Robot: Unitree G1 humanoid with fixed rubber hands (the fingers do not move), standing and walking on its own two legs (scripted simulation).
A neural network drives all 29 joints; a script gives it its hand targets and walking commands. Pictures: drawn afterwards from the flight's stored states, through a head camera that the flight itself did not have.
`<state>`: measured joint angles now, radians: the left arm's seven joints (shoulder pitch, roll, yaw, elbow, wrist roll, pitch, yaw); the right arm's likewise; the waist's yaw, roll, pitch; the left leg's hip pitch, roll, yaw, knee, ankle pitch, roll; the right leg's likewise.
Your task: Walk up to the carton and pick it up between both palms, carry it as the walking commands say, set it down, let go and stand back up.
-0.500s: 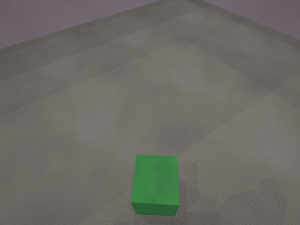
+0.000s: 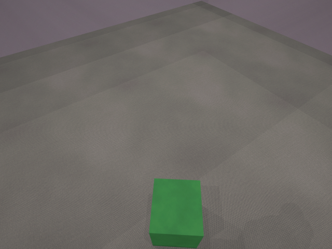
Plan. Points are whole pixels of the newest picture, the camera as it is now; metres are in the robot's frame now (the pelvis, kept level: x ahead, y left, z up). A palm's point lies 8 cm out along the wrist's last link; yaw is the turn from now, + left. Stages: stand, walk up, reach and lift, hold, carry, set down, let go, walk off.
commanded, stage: stand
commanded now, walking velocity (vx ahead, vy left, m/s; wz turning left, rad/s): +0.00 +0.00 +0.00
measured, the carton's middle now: (175, 214) +0.38 -0.01 -0.63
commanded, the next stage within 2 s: reach and lift in 0.28 s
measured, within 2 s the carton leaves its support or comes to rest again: neither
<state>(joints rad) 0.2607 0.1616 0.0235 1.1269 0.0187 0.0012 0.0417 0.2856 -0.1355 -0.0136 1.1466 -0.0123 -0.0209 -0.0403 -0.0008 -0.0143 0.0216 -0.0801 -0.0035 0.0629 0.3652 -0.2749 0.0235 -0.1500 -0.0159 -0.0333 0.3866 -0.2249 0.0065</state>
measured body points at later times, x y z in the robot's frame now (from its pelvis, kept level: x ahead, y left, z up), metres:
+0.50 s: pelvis -0.01 +0.00 -0.02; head +0.04 -0.01 +0.42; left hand +0.17 +0.24 -0.14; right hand +0.15 -0.23 -0.15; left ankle -0.05 +0.10 -0.74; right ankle -0.01 -0.12 -0.74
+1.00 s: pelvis -0.11 -0.02 -0.08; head +0.03 -0.02 +0.35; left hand +0.18 +0.23 -0.18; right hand +0.18 -0.23 -0.18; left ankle -0.05 +0.10 -0.74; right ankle -0.01 -0.13 -0.74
